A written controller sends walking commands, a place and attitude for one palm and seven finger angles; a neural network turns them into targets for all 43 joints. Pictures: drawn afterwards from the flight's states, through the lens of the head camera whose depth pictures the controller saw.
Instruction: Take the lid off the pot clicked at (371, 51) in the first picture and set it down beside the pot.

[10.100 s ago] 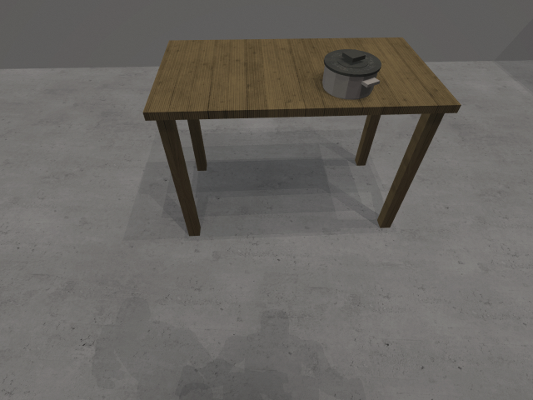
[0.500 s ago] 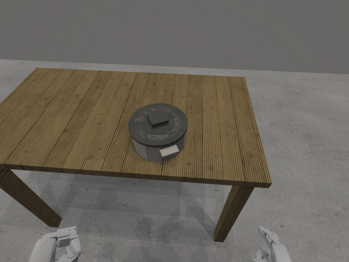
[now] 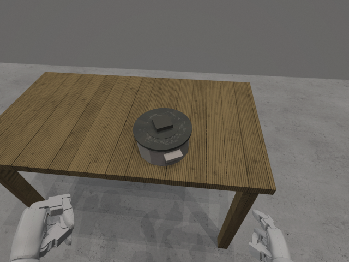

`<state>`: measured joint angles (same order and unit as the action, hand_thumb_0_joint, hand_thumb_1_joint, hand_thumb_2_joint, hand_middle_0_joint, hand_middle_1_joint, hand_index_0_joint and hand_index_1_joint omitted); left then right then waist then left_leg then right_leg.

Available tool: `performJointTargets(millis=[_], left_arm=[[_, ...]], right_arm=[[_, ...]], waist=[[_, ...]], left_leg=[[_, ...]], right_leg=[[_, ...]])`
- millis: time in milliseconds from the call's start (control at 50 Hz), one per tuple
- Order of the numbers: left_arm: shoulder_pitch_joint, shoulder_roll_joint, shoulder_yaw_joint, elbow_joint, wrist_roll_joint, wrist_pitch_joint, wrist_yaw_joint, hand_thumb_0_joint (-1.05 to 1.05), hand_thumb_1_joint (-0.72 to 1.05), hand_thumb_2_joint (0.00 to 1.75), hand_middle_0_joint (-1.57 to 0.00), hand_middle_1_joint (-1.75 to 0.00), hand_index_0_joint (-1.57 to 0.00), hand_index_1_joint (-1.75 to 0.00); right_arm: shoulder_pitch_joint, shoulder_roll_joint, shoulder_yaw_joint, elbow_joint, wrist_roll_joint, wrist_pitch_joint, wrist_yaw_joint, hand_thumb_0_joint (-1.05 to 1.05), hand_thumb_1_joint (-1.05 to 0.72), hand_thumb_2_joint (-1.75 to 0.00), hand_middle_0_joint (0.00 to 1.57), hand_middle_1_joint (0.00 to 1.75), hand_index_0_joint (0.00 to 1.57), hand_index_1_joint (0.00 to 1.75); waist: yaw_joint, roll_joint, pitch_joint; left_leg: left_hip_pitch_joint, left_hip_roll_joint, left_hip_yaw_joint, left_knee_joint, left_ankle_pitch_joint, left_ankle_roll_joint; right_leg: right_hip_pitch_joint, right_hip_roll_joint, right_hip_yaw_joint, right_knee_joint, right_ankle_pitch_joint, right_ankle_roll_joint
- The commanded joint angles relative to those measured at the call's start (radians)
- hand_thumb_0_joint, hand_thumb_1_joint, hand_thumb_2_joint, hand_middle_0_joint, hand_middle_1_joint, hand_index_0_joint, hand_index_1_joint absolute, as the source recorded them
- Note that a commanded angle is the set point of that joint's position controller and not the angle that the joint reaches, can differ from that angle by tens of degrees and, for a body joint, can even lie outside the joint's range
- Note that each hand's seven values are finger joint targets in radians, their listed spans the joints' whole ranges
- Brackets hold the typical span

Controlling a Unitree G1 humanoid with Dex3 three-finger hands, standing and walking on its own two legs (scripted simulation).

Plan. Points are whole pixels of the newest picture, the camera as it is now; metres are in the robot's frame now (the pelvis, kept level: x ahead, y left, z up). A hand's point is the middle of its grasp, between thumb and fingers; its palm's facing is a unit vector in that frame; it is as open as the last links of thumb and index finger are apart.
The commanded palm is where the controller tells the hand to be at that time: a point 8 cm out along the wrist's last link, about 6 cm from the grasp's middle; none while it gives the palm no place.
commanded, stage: raise the hand higher, near the body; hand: left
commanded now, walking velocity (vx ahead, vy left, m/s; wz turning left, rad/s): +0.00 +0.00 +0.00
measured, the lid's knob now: (162, 122) +0.50 +0.11 +0.03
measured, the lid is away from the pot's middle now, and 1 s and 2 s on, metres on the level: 0.00 0.00 0.00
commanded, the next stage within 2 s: reach forward and open the fingers in 0.08 s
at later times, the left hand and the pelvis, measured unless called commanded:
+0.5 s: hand (54, 215) +0.17 +0.26 +0.07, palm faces -0.14 -0.15 -0.98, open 3.0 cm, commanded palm +0.16 +0.26 +0.13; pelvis -0.01 -0.01 +0.00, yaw +0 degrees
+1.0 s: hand (67, 191) +0.22 +0.25 +0.08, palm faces -0.21 -0.09 -0.97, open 8.0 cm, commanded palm +0.20 +0.25 +0.15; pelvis -0.04 +0.01 +0.00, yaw +1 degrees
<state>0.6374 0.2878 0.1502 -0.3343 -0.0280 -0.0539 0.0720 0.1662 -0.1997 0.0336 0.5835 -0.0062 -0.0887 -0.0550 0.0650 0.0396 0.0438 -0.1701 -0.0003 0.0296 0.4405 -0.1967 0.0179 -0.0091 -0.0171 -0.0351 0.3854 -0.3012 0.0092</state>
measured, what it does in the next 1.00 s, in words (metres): stands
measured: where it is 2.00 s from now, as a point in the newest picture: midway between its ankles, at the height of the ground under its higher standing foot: outside the picture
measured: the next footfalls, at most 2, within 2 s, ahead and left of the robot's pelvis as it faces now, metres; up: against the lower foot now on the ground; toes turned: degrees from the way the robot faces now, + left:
none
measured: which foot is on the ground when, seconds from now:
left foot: down 0.00-1.00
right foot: down 0.00-1.00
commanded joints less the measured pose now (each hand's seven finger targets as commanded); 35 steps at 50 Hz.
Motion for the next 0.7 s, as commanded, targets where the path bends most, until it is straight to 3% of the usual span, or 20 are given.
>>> performJointTargets(millis=[0,40,160,180,200,240,260,280,300,320,360,420,500,560,580,600,640,680], left_arm=[[-0.047,0.152,0.120,-0.237,-0.011,-0.067,0.020,0.00,0.90,0.90,-1.30,-1.50,-1.30,-1.50],[-0.076,0.153,0.120,-0.249,-0.014,-0.071,0.021,0.00,0.90,0.90,-1.30,-1.50,-1.30,-1.50],[-0.092,0.169,0.158,-0.255,-0.021,-0.086,0.024,0.00,0.90,0.90,-1.30,-1.50,-1.30,-1.50],[-0.135,0.372,0.107,-0.266,0.385,0.000,0.057,0.00,0.88,0.89,-1.28,-1.49,-1.28,-1.49],[-0.198,0.293,0.087,-0.373,0.401,0.039,0.078,0.00,0.86,0.89,-1.25,-1.48,-1.25,-1.48],[-0.048,0.341,0.107,-0.250,0.579,0.119,0.100,0.00,0.81,0.90,-1.21,-1.44,-1.21,-1.44],[-0.074,0.373,0.111,-0.244,0.647,0.147,0.098,0.00,0.78,0.91,-1.20,-1.41,-1.20,-1.41],[-0.092,0.396,0.116,-0.236,0.696,0.174,0.086,0.00,0.75,0.92,-1.19,-1.37,-1.19,-1.37],[-0.160,0.439,0.117,-0.259,0.747,0.186,0.078,0.00,0.71,0.94,-1.18,-1.32,-1.18,-1.32],[-0.165,0.440,0.098,-0.226,0.778,0.199,0.063,0.00,0.68,0.96,-1.18,-1.26,-1.18,-1.26],[-0.181,0.437,0.053,-0.179,0.807,0.206,0.013,0.00,0.62,1.00,-1.18,-1.15,-1.18,-1.15],[-0.266,0.470,0.027,-0.149,0.782,0.188,-0.082,0.00,0.52,1.06,-1.15,-1.04,-1.15,-1.04],[-0.433,0.555,0.056,-0.125,0.776,0.142,-0.174,0.00,0.40,1.12,-1.10,-0.90,-1.10,-0.90],[-0.473,0.602,0.083,-0.052,0.790,0.103,-0.224,0.00,0.31,1.15,-1.07,-0.79,-1.07,-0.79],[-0.474,0.594,0.090,-0.058,0.790,0.098,-0.235,0.00,0.29,1.16,-1.06,-0.76,-1.06,-0.76],[-0.497,0.582,0.076,-0.052,0.786,0.081,-0.243,0.00,0.26,1.17,-1.05,-0.72,-1.05,-0.72],[-0.545,0.535,0.031,-0.032,0.775,0.060,-0.254,0.00,0.20,1.18,-1.02,-0.65,-1.02,-0.65],[-0.556,0.528,0.034,-0.029,0.780,0.052,-0.254,0.00,0.15,1.20,-1.00,-0.58,-1.00,-0.58]], right_arm=[[-0.121,-0.116,-0.047,-0.162,-0.001,-0.052,-0.008,0.00,-0.90,-0.90,0.20,0.30,0.20,0.30],[-0.127,-0.115,-0.045,-0.158,-0.001,-0.052,-0.011,0.00,-0.90,-0.90,0.20,0.30,0.20,0.30],[-0.136,-0.115,-0.050,-0.149,-0.001,-0.053,-0.016,0.00,-0.90,-0.90,0.20,0.30,0.20,0.30],[-0.159,-0.176,-0.032,-0.154,-0.010,0.005,-0.001,0.00,-0.90,-0.90,0.20,0.30,0.20,0.30],[-0.182,-0.153,-0.035,-0.213,-0.013,0.033,0.013,0.00,-0.90,-0.90,0.20,0.30,0.20,0.30],[-0.163,-0.163,-0.056,-0.188,-0.010,0.092,0.028,0.00,-0.90,-0.90,0.20,0.30,0.20,0.30],[-0.188,-0.172,-0.056,-0.194,-0.005,0.122,0.033,0.00,-0.90,-0.90,0.20,0.30,0.20,0.30],[-0.225,-0.171,-0.056,-0.201,0.005,0.144,0.037,0.00,-0.90,-0.90,0.20,0.30,0.20,0.30],[-0.239,-0.183,-0.055,-0.209,0.004,0.162,0.039,0.00,-0.90,-0.90,0.20,0.30,0.20,0.30],[-0.249,-0.177,-0.057,-0.204,0.007,0.172,0.037,0.00,-0.90,-0.90,0.20,0.30,0.20,0.30],[-0.250,-0.175,-0.062,-0.195,0.016,0.180,0.037,0.00,-0.90,-0.90,0.20,0.30,0.20,0.30],[-0.250,-0.174,-0.062,-0.189,0.034,0.175,0.028,0.00,-0.90,-0.90,0.20,0.30,0.20,0.30],[-0.245,-0.174,-0.049,-0.178,0.035,0.167,0.008,0.00,-0.90,-0.90,0.20,0.30,0.20,0.30],[-0.237,-0.176,-0.049,-0.164,0.033,0.173,0.006,0.00,-0.90,-0.90,0.20,0.30,0.20,0.30],[-0.261,-0.173,-0.049,-0.176,0.036,0.169,0.013,0.00,-0.90,-0.90,0.20,0.30,0.20,0.30],[-0.236,-0.169,-0.046,-0.170,0.032,0.171,0.016,0.00,-0.90,-0.90,0.20,0.30,0.20,0.30],[-0.234,-0.166,-0.050,-0.164,0.033,0.179,0.022,0.00,-0.90,-0.90,0.20,0.30,0.20,0.30],[-0.250,-0.161,-0.053,-0.177,0.035,0.172,0.033,0.00,-0.90,-0.90,0.20,0.30,0.20,0.30]], waist=[[-0.005,-0.014,-0.074],[-0.005,0.007,-0.067],[0.001,-0.026,-0.067],[-0.016,0.019,-0.025],[-0.006,0.090,-0.073],[0.032,0.092,-0.138],[0.030,0.060,-0.154],[0.028,0.039,-0.156],[0.018,0.014,-0.202],[0.020,0.014,-0.207],[0.013,-0.003,-0.213],[-0.006,-0.039,-0.199],[-0.019,-0.022,-0.164],[-0.010,-0.005,-0.136],[-0.006,0.024,-0.136],[-0.008,0.012,-0.162],[-0.017,0.021,-0.136],[-0.009,0.041,-0.134]], left_leg=[[0.166,0.032,-0.028,-0.047,0.175,0.007],[0.173,0.031,-0.024,-0.047,0.165,0.007],[0.181,0.028,-0.012,-0.042,0.166,0.012],[0.050,0.004,-0.004,-0.007,0.210,0.023],[0.039,0.013,0.000,-0.007,0.247,0.018],[0.042,0.019,-0.006,0.006,0.246,0.009],[0.028,0.014,-0.005,0.010,0.229,0.009],[0.021,0.012,-0.005,0.012,0.214,0.009],[0.018,0.010,-0.011,0.015,0.200,0.013],[0.023,0.006,-0.015,0.019,0.191,0.018],[0.039,0.003,-0.024,0.018,0.186,0.025],[0.044,-0.010,-0.025,0.014,0.176,0.038],[0.069,-0.015,-0.028,0.001,0.172,0.045],[0.080,-0.019,-0.033,-0.017,0.176,0.045],[0.086,-0.019,-0.035,-0.020,0.176,0.043],[0.098,-0.020,-0.030,-0.022,0.195,0.043],[0.107,-0.018,-0.032,-0.040,0.177,0.040],[0.110,-0.017,-0.038,-0.051,0.157,0.038]], right_leg=[[-0.165,0.003,-0.007,-0.087,0.204,-0.026],[-0.172,0.001,-0.006,-0.095,0.195,-0.024],[-0.169,-0.001,0.000,-0.106,0.209,-0.021],[-0.241,0.029,0.050,-0.035,0.271,-0.031],[-0.223,0.004,0.004,-0.002,0.269,-0.040],[-0.221,0.022,0.029,0.014,0.229,-0.057],[-0.219,0.026,0.043,0.017,0.227,-0.060],[-0.211,0.032,0.063,0.012,0.240,-0.062],[-0.204,0.024,0.064,0.020,0.228,-0.057],[-0.203,0.020,0.065,0.017,0.220,-0.052],[-0.201,0.016,0.055,0.007,0.234,-0.038],[-0.186,0.013,0.053,-0.009,0.279,-0.020],[-0.193,0.011,0.041,-0.034,0.270,-0.013],[-0.185,0.016,0.034,-0.052,0.262,-0.015],[-0.180,0.024,0.044,-0.059,0.264,-0.023],[-0.162,0.018,0.024,-0.053,0.269,-0.020],[-0.187,0.025,0.012,-0.069,0.232,-0.020],[-0.191,0.037,0.020,-0.080,0.198,-0.030]])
